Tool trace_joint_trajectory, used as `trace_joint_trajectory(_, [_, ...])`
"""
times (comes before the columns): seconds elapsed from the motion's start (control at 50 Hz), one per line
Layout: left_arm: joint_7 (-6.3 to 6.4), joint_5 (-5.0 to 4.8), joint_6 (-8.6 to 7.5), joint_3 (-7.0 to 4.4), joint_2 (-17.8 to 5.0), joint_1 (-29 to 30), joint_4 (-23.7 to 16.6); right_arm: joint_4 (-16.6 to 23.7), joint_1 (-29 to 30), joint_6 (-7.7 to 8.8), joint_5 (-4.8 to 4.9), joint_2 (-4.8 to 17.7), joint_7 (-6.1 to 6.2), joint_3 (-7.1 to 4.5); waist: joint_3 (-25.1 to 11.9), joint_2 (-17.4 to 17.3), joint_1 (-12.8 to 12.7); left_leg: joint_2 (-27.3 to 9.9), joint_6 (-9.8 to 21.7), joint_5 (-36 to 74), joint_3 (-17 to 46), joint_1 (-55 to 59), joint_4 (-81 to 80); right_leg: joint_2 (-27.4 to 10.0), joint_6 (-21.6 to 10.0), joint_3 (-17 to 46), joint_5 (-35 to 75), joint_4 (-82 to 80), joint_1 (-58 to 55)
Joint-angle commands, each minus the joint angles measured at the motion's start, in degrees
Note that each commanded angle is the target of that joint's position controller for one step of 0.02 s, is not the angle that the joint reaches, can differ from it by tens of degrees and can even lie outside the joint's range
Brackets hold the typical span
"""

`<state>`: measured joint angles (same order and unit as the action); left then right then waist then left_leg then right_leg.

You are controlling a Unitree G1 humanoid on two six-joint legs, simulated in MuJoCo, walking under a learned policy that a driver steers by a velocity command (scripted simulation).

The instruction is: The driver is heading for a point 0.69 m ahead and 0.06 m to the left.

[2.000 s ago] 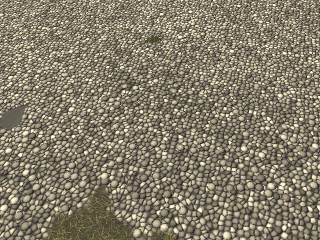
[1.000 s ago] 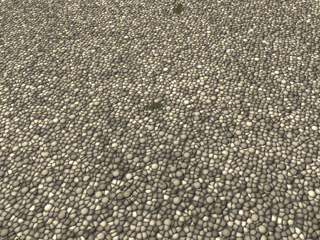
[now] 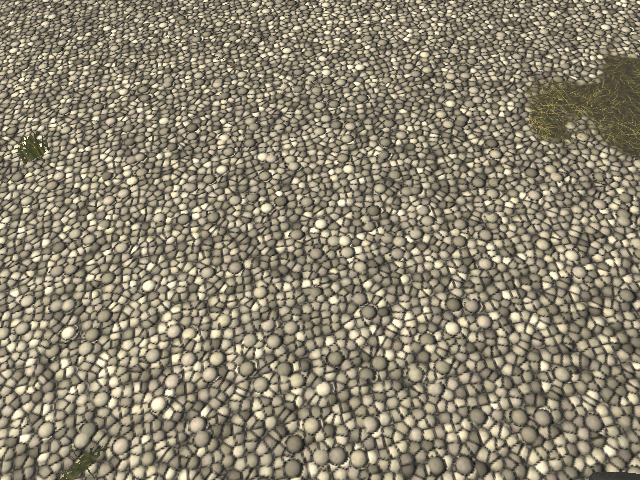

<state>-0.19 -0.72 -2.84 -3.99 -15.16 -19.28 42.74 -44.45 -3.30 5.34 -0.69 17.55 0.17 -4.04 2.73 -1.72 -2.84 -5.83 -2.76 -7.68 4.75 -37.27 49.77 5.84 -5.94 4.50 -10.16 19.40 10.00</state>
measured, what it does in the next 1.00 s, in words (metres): walks ahead: left foot, then right foot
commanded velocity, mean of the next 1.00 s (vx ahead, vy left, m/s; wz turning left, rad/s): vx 0.50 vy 0.00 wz -0.25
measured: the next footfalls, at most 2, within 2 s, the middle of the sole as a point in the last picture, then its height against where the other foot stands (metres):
left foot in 0.24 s outside the picture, level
right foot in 0.74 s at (468, 455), level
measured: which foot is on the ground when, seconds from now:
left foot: up 0.00-0.22, down 0.24-0.74, up 0.76-1.00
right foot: down 0.00-0.24, up 0.26-0.72, down 0.74-1.00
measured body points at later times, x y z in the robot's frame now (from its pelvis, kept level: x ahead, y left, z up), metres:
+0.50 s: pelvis +0.28 +0.04 +0.00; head +0.31 +0.03 +0.44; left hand +0.52 +0.26 -0.10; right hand +0.26 -0.25 -0.12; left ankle +0.29 +0.15 -0.75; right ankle +0.31 -0.13 -0.67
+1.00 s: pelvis +0.52 -0.10 +0.00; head +0.55 -0.11 +0.45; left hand +0.65 +0.17 -0.11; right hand +0.60 -0.40 -0.12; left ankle +0.64 +0.05 -0.67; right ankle +0.48 -0.19 -0.75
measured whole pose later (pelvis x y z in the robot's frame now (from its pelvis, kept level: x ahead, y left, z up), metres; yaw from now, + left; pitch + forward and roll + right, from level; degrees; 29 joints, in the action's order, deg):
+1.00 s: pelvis +0.52 -0.10 +0.00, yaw -11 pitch +1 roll -2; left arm -0.3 0.9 -5.1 -4.4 -15.1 -17.7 45.1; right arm -47.2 -9.9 1.7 1.3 18.4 -0.4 -3.9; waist 1.7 -2.9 -2.2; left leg -6.1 -1.2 -11.4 2.8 -36.9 57.8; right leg 0.4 -1.8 -9.0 -11.2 16.8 6.3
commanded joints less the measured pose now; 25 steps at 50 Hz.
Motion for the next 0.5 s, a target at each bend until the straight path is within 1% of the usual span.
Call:
trace_joint_trajectory(0.02, [1.16,-0.29,-0.72,-2.8,-10.4,0.8,-3.8,4.3,4.5,0.55,0.18,2.6,-0.36,-0.32,-2.2,5.7,0.3,2.9,-1.1,10.8,-1.4,3.3,-11.5,-11.4,-7.3,9.9,9.6,-6.9,2.1])
trace_joint_trajectory(0.06, [1.25,-0.47,-0.53,-2.92,-10.6,-0.9,-3.1,5.5,7.8,0.89,0.67,2.4,-0.89,-0.04,-1.3,6.4,-1.0,4.3,-0.8,14.0,-1.7,5.6,-16.6,-11.5,-6.3,10.9,6.7,-6.7,2.6])
trace_joint_trajectory(0.1, [1.29,-0.7,-0.3,-2.95,-10.4,-2.6,-2.2,6.6,9.7,1.32,1.04,3.2,-1.37,-0.13,-1.0,6.6,-1.7,4.9,-0.2,14.1,-0.9,6.3,-19.4,-12.6,-6.0,13.2,5.7,-4.7,0.5])
trace_joint_trajectory(0.14, [1.59,-0.75,0.16,-2.92,-10.0,-3.3,-1.8,7.0,9.8,1.86,1.09,4.4,-1.85,-0.43,-1.2,6.9,-1.4,5.3,0.7,11.3,0.0,6.7,-22.1,-13.7,-5.6,16.2,5.8,-1.2,-3.2])
trace_joint_trajectory(0.18, [1.9,-0.61,0.66,-3.08,-10.2,-2.8,-1.8,6.6,7.5,2.43,1.19,5.6,-2.01,-0.91,-1.7,8.7,0.0,5.7,2.0,6.1,0.0,9.7,-23.0,-14.7,-4.9,18.9,8.7,2.1,-5.3])
trace_joint_trajectory(0.2, [1.9,-0.57,0.91,-3.0,-9.9,-2.0,-2.1,5.7,4.1,2.72,1.13,6.3,-1.85,-1.36,-2.9,9.6,1.9,6.2,3.1,4.8,-1.1,14.4,-24.3,-14.0,-4.2,19.2,11.8,4.7,-5.3])
trace_joint_trajectory(0.22, [1.73,-0.44,0.93,-2.39,-8.3,-1.0,-2.7,4.3,-2.0,3.04,0.61,8.0,-1.5,-2.25,-6.8,9.1,5.0,5.3,5.0,5.7,-1.2,24.1,-25.7,-11.0,-2.5,17.5,15.7,11.2,-3.6])
trace_joint_trajectory(0.24, [1.44,0.43,0.8,-1.2,-5.5,-0.5,-4.0,3.4,-10.9,3.11,-0.34,10.8,-1.03,-3.03,-15.2,4.5,8.9,-3.4,8.6,2.9,6.7,39.8,-23.5,-7.5,-0.4,13.5,9.4,26.2,3.7])
trace_joint_trajectory(0.26, [1.37,-1.11,0.32,-0.08,-1.5,-9.0,-5.4,1.4,-16.8,2.22,-0.73,14.9,-1.08,-4.14,-23.1,-15.3,5.5,-16.6,17.9,-9.1,33.1,59.8,-27.9,0.9,4.0,6.3,-20.1,45.4,25.0])
trace_joint_trajectory(0.28, [1.57,-1.72,0.18,-0.68,-7.1,-9.4,-4.2,1.8,-15.8,1.92,0.95,9.8,-1.45,-2.96,-20.5,-13.1,6.2,-18.2,17.5,-21.3,40.4,58.9,-31.6,-3.6,4.6,7.3,-23.4,53.7,32.8])
trace_joint_trajectory(0.3, [1.51,-1.54,0.39,-1.7,-10.7,-3.2,-4.6,2.7,-13.1,1.5,1.12,6.0,-1.18,-1.95,-12.5,-7.2,7.7,-15.7,14.9,-21.3,31.3,51.6,-32.7,-5.8,5.0,6.4,-18.2,55.6,34.9])
trace_joint_trajectory(0.32, [1.62,-1.0,0.62,-1.84,-10.8,0.4,-5.3,3.1,-10.1,0.99,0.51,5.1,-1.0,-1.48,-7.9,-3.0,7.0,-13.4,13.3,-14.5,23.6,44.2,-33.5,-7.9,5.3,4.2,-14.0,54.8,33.4])
trace_joint_trajectory(0.34, [1.43,-0.35,0.58,-2.0,-10.1,2.9,-6.2,2.6,-8.3,0.7,0.2,4.0,-0.89,-1.12,-4.3,-2.3,6.1,-11.3,12.9,-8.1,18.1,38.1,-34.8,-9.5,5.4,3.8,-11.3,52.1,32.3])
trace_joint_trajectory(0.36, [1.06,-0.54,0.78,-2.07,-9.0,2.7,-6.5,2.3,-7.7,0.8,-0.26,3.4,-0.71,-0.77,-3.4,-3.7,4.7,-9.8,12.3,-4.3,13.9,34.4,-36.2,-11.1,5.2,3.7,-9.6,50.3,29.6])
trace_joint_trajectory(0.38, [0.8,-0.97,1.1,-1.91,-7.7,2.1,-6.6,1.9,-7.5,0.97,-0.17,3.2,-0.67,-0.78,-3.0,-4.7,4.1,-8.9,12.3,-2.5,10.9,32.4,-37.7,-11.8,5.2,3.0,-8.9,48.7,28.1])
trace_joint_trajectory(0.4, [0.65,-1.16,1.44,-1.67,-6.5,2.2,-6.9,1.4,-7.6,1.18,0.18,3.4,-0.66,-0.89,-2.7,-4.8,3.8,-8.7,12.8,-1.0,8.4,31.4,-38.9,-12.3,5.3,2.2,-8.8,47.4,28.1])
trace_joint_trajectory(0.42, [0.57,-1.09,1.73,-1.42,-5.6,3.1,-7.5,0.9,-7.8,1.41,0.44,4.2,-0.65,-1.13,-2.0,-4.3,3.8,-9.1,13.4,0.8,6.5,30.8,-40.0,-12.8,5.5,1.8,-8.0,45.7,28.9])
trace_joint_trajectory(0.46, [0.44,-0.71,1.92,-1.1,-4.9,5.3,-8.9,0.2,-8.2,1.57,0.52,5.9,-0.54,-1.69,-1.5,-3.0,3.9,-9.9,14.4,5.0,3.0,31.3,-41.3,-13.4,6.1,1.5,-4.5,41.6,31.0])
trace_joint_trajectory(0.5, [-0.06,-0.72,1.71,-0.9,-4.7,6.9,-9.4,-0.1,-8.2,1.34,0.48,6.8,-0.46,-1.94,-1.6,-2.2,4.2,-9.3,14.0,8.9,-1.5,32.6,-41.6,-13.5,6.3,0.8,1.5,36.4,31.3])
